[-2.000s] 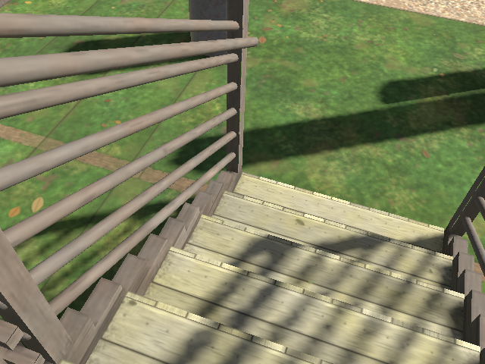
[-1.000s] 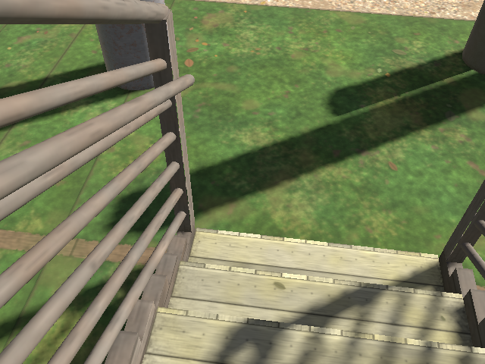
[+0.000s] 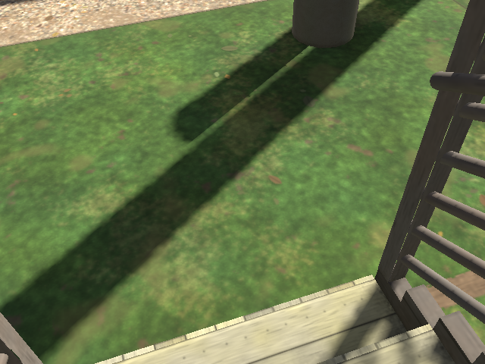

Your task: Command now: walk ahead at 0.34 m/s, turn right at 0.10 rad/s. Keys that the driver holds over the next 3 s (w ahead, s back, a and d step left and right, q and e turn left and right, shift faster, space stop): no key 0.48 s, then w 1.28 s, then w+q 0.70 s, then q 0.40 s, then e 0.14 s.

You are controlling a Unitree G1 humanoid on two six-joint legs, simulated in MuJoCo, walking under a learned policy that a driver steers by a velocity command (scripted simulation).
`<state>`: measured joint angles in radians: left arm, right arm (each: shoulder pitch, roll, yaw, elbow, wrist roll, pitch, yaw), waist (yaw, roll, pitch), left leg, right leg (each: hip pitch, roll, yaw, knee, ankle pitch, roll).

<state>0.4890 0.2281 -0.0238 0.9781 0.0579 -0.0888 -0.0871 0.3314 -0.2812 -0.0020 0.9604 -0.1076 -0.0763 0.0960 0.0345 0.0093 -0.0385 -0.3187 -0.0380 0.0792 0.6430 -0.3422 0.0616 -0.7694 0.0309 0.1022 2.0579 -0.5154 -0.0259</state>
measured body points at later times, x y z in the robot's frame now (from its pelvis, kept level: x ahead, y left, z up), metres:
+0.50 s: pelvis +0.12 +0.04 +0.02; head +0.14 +0.06 +0.47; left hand +0.14 +0.27 -0.15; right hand +0.17 -0.20 -0.12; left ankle +0.05 +0.10 -0.72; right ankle +0.14 -0.10 -0.71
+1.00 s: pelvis +0.20 -0.01 -0.03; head +0.19 -0.03 +0.42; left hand +0.22 +0.26 -0.17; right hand +0.17 -0.28 -0.19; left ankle +0.10 +0.11 -0.67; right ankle +0.20 -0.11 -0.72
